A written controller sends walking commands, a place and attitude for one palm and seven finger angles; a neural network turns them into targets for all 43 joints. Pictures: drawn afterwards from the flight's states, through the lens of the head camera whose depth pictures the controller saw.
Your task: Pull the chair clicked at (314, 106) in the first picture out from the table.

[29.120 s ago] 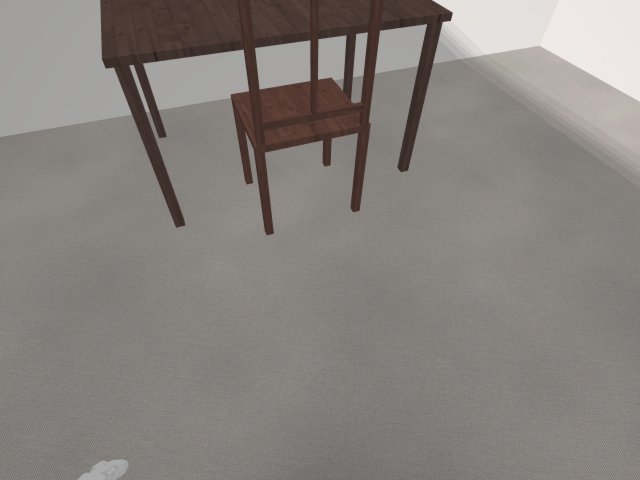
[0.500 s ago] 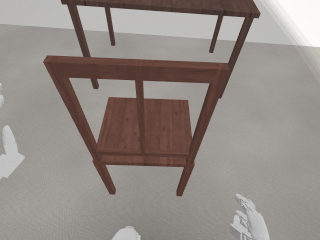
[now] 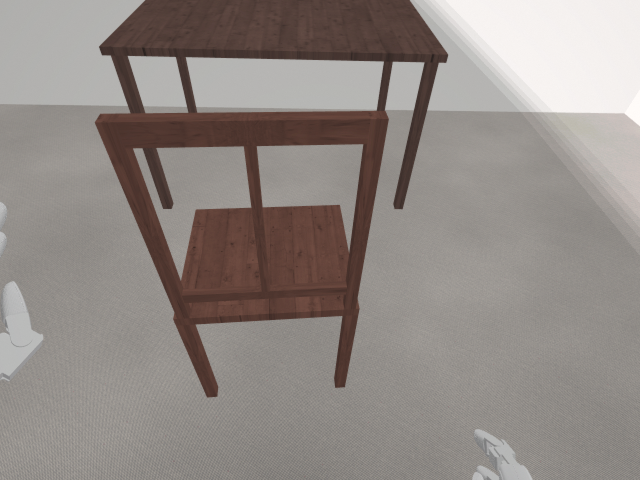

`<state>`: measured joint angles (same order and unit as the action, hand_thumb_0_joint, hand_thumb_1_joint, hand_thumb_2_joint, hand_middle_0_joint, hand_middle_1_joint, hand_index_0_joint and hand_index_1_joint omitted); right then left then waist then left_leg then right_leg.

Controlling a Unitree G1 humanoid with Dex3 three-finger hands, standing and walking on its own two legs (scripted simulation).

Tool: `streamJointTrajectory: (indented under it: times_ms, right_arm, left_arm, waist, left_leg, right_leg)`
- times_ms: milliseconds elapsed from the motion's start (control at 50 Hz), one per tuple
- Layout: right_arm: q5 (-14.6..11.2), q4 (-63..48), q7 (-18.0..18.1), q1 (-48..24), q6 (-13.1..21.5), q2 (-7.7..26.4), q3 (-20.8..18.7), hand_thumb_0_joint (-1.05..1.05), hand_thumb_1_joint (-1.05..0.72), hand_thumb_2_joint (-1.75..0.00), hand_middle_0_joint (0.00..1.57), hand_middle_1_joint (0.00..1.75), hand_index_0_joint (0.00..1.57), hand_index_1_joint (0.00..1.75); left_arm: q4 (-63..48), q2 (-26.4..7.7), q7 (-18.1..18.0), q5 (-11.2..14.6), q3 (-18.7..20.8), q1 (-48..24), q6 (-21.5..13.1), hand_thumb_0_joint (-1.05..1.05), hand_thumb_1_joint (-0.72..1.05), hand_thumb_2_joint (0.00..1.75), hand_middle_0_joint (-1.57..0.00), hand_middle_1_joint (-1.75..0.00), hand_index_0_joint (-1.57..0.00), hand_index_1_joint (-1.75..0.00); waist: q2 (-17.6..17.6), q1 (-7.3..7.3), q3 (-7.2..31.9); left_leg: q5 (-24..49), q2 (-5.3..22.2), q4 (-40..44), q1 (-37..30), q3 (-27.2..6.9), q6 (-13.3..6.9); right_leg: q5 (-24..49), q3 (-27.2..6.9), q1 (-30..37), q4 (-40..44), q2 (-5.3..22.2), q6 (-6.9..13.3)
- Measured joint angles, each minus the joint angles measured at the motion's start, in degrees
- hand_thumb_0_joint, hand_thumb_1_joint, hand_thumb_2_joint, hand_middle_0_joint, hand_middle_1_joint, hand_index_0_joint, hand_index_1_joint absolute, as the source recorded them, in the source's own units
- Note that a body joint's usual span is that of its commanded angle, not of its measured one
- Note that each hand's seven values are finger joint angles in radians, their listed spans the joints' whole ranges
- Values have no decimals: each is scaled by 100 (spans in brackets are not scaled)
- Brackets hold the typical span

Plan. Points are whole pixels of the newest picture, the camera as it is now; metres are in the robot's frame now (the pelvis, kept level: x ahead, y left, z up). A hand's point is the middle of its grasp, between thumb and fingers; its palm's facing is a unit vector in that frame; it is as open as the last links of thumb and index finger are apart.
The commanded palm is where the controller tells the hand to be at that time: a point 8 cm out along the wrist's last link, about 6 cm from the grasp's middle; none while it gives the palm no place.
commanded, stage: stop stepping back and stand still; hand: left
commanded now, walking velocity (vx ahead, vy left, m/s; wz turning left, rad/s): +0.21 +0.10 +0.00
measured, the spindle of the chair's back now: (259, 228) +0.56 +0.15 -0.04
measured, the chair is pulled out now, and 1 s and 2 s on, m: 0.71 0.71 0.71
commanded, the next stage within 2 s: let the arm hang, fingers relaxed in 0.42 s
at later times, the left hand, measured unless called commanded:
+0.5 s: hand (8, 367) +0.17 +0.28 +0.17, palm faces +0.46 -0.77 -0.44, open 7.4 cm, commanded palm none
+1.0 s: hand out of the picture -0.01 +0.20 -0.17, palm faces +0.08 -0.97 -0.21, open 7.0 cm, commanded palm none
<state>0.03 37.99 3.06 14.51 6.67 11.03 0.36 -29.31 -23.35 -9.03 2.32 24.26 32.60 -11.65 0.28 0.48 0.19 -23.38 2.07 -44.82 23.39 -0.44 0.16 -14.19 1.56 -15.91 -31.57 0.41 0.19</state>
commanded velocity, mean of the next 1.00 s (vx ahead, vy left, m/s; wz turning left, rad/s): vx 0.04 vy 0.01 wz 0.00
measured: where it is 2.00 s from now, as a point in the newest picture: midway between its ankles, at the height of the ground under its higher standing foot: outside the picture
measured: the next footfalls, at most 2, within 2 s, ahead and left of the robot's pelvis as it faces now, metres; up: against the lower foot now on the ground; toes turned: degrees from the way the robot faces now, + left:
left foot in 0.06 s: +0.06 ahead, +0.11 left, +0.00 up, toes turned +0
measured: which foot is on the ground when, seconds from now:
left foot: up 0.00-0.04, down 0.06-1.00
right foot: down 0.00-1.00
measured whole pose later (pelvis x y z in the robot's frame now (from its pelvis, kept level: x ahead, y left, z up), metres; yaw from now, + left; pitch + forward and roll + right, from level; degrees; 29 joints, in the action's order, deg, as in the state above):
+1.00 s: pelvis +0.00 +0.01 +0.01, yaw +3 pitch -1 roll -1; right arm 1.2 57.1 1.4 17.8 -0.3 10.9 -0.2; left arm 57.3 -12.3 -1.4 -0.6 1.1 17.8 2.1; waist -1.3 -0.2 -4.3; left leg -12.2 -2.2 -27.4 14.5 -2.4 -2.0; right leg -14.7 3.5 -9.1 -24.6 1.6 -1.0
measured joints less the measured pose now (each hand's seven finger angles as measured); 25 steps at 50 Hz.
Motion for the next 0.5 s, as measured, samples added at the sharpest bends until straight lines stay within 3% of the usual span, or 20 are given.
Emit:
streamJointTrajectory:
  times_ms: [60,120,160,200,260,340,440,500]
  right_arm:
    - [-16,22,55,196,-42,189,-55,1,-90,-90,20,30,21,30]
    - [-56,45,106,230,-11,206,-145,1,-90,-90,20,30,20,30]
    - [-67,-44,122,325,28,177,-198,1,-90,-90,20,30,20,30]
    - [-80,-118,114,439,112,128,-233,1,-90,-90,20,30,20,30]
    - [-50,-69,77,387,200,100,-197,1,-90,-90,20,30,20,30]
    - [-21,83,23,259,118,110,-181,1,-90,-90,20,30,20,30]
    - [-12,103,31,104,96,148,-160,1,-90,-90,20,30,20,30]
    - [-66,25,70,19,121,71,-141,1,-90,-90,20,30,20,30]
  left_arm:
    - [204,53,-10,-28,-46,-85,22,1,89,90,-22,-31,-21,-31]
    - [402,54,-11,-51,-9,-228,6,1,89,90,-21,-31,-21,-31]
    - [469,54,21,-84,18,-141,62,1,89,90,-21,-31,-21,-31]
    - [449,-11,59,-111,25,-38,70,2,89,90,-21,-31,-21,-31]
    - [309,-86,79,-106,76,54,-66,2,89,90,-21,-31,-21,-31]
    - [232,27,64,-112,22,106,-157,2,89,90,-21,-31,-21,-31]
    - [324,165,31,-86,-79,-67,-149,1,89,90,-21,-31,-21,-31]
    - [446,164,34,-116,-73,-156,-79,2,89,90,-21,-31,-21,-31]
  waist:
    - [64,123,224]
    - [-64,180,98]
    - [-51,256,119]
    - [-24,312,151]
    - [10,242,34]
    - [51,66,7]
    - [4,-31,-104]
    - [-26,-30,-88]
  left_leg:
    - [-97,-138,716,-541,34,-134]
    - [822,-208,1124,-683,71,-205]
    - [846,-208,1247,-712,55,-216]
    - [857,-209,1327,-677,-20,-209]
    - [909,-165,1208,-543,-62,-153]
    - [262,-182,991,-454,-88,-199]
    - [1048,-241,1329,-710,8,-194]
    - [1080,-286,1428,-804,52,-194]
  right_leg:
    - [47,65,-108,-1,21,-45]
    - [-386,-12,-156,-198,55,-59]
    - [-689,-9,-160,-492,13,-63]
    - [-670,69,104,-231,-29,-49]
    - [47,114,339,350,-95,20]
    - [40,75,295,352,-125,77]
    - [-60,-5,369,216,-39,-25]
    - [-123,-61,408,208,1,-58]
